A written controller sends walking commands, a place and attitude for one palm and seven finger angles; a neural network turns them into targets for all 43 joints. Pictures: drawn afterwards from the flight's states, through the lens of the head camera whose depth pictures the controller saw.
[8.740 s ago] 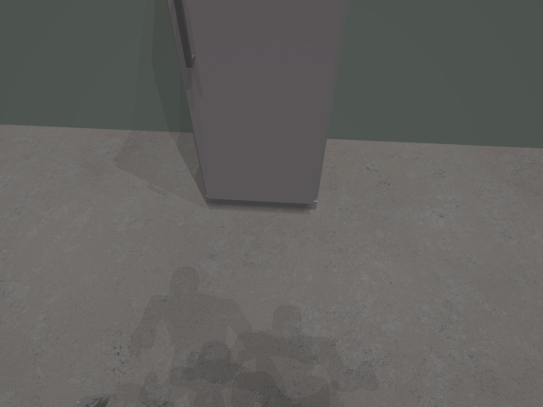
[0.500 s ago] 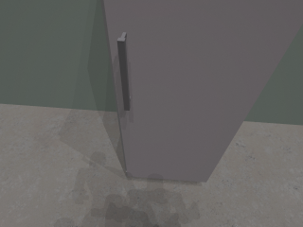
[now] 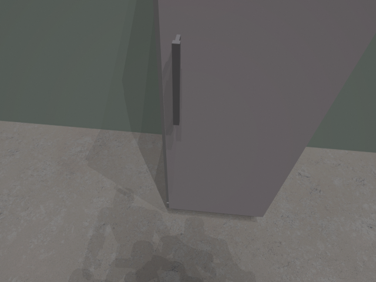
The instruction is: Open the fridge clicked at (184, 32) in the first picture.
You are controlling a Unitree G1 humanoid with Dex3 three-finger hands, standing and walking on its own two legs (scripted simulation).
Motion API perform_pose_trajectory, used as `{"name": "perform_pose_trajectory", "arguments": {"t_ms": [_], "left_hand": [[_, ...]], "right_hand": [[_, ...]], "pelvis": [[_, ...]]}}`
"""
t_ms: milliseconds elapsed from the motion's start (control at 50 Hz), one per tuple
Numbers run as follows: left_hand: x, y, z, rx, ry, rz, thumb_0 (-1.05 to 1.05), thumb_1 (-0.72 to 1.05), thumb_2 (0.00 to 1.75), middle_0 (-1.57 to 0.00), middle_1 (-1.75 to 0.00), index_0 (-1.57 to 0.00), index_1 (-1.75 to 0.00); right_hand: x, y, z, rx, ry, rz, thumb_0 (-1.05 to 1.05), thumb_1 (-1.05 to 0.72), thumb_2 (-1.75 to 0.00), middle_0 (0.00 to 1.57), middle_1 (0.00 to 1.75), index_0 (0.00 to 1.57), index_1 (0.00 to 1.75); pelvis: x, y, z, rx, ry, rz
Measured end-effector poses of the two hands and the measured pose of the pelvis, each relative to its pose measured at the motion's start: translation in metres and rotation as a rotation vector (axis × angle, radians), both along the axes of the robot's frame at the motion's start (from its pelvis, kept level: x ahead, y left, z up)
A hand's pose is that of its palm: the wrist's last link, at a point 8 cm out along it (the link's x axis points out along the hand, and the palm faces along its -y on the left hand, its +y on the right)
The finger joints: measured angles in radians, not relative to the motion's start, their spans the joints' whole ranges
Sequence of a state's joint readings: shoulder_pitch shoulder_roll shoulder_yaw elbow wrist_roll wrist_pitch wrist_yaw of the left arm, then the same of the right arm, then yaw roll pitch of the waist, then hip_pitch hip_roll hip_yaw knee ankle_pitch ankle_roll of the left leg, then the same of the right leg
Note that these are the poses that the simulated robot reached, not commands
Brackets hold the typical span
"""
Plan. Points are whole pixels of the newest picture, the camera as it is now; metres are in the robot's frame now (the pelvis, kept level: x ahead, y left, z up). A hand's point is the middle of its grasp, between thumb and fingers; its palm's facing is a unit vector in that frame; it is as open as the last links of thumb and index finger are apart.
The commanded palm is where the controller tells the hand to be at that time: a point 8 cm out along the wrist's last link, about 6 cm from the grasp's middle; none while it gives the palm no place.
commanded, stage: come to a stop and stand still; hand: left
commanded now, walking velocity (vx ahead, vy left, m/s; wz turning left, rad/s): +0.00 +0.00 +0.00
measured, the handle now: (177, 84) +0.59 +0.07 +0.12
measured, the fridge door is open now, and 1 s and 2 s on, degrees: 0 0 0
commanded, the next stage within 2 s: look again from close up in 0.94 s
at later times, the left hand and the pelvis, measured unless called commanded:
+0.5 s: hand out of the picture -0.05 +0.25 -0.20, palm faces +0.05 -0.97 -0.25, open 7.4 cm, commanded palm none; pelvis -0.06 +0.03 -0.02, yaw +1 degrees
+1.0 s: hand out of the picture -0.10 +0.18 -0.17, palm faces -0.03 -0.99 -0.13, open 7.3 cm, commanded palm none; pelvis -0.06 +0.03 +0.00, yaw -3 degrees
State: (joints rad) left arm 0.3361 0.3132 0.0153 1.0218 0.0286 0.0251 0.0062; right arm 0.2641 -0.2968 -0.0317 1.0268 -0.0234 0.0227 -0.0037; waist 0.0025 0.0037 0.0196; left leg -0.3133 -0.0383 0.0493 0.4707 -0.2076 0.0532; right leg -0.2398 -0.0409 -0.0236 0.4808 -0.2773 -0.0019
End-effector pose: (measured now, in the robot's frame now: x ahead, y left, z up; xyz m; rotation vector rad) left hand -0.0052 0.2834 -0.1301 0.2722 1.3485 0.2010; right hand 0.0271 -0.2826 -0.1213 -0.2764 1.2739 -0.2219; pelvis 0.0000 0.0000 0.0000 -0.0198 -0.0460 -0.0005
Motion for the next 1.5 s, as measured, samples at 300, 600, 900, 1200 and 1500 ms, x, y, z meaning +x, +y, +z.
{"name": "perform_pose_trajectory", "arguments": {"t_ms": [300, 600, 900, 1200, 1500], "left_hand": [[-0.040, -0.013, -0.014, -0.065, -0.012, 0.056, 0.00, 0.91, 0.90, -0.21, -0.30, -0.20, -0.30], [-0.028, 0.029, -0.019, -0.042, -0.106, 0.033, 0.00, 0.91, 0.90, -0.21, -0.30, -0.20, -0.30], [-0.079, -0.032, -0.014, -0.138, 0.067, -0.008, 0.00, 0.91, 0.90, -0.20, -0.30, -0.20, -0.30], [-0.096, -0.066, -0.015, -0.191, 0.128, 0.041, 0.00, 0.91, 0.90, -0.20, -0.30, -0.20, -0.30], [-0.073, -0.047, -0.012, -0.135, 0.063, 0.020, 0.00, 0.91, 0.90, -0.20, -0.30, -0.20, -0.30]], "right_hand": [[-0.001, 0.029, -0.007, 0.028, -0.035, 0.023, 0.01, -0.90, -0.90, 0.20, 0.30, 0.20, 0.30], [-0.063, 0.053, -0.005, -0.008, -0.031, -0.005, 0.00, -0.90, -0.90, 0.20, 0.30, 0.20, 0.30], [-0.134, 0.111, -0.023, 0.174, 0.117, -0.138, 0.01, -0.90, -0.90, 0.20, 0.30, 0.20, 0.30], [-0.136, 0.121, -0.023, 0.194, 0.179, -0.150, 0.00, -0.90, -0.90, 0.20, 0.30, 0.20, 0.30], [-0.102, 0.097, -0.022, 0.151, 0.094, -0.106, 0.01, -0.91, -0.90, 0.19, 0.30, 0.20, 0.30]], "pelvis": [[-0.030, 0.015, -0.004, -0.003, -0.036, 0.020], [-0.067, 0.041, -0.009, 0.005, -0.031, -0.002], [-0.067, 0.035, 0.002, 0.005, 0.011, -0.049], [-0.059, 0.032, 0.003, 0.016, 0.028, -0.041], [-0.058, 0.030, 0.004, 0.019, 0.020, -0.042]]}}
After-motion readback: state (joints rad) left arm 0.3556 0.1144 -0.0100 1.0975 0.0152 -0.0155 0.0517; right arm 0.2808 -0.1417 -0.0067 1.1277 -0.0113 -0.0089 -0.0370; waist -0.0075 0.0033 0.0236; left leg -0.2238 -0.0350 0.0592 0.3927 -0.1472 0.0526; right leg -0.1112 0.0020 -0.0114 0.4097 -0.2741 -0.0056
